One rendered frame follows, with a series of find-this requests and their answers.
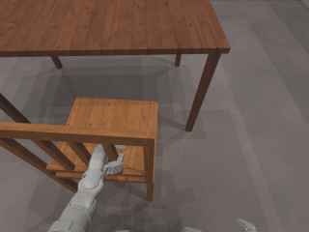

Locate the table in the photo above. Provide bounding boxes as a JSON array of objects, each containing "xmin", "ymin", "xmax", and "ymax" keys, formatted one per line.
[{"xmin": 0, "ymin": 0, "xmax": 231, "ymax": 132}]

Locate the right robot hand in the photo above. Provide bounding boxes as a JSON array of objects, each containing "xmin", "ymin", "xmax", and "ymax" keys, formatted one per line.
[{"xmin": 237, "ymin": 218, "xmax": 259, "ymax": 232}]

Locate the robot left forearm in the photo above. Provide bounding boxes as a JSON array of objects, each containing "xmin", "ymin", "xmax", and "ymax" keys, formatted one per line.
[{"xmin": 47, "ymin": 169, "xmax": 104, "ymax": 232}]

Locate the left robot hand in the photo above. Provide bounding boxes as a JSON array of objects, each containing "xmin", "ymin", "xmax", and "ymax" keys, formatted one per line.
[{"xmin": 88, "ymin": 144, "xmax": 126, "ymax": 176}]

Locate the chair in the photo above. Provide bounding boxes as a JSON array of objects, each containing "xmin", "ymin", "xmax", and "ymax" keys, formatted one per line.
[{"xmin": 0, "ymin": 97, "xmax": 158, "ymax": 202}]

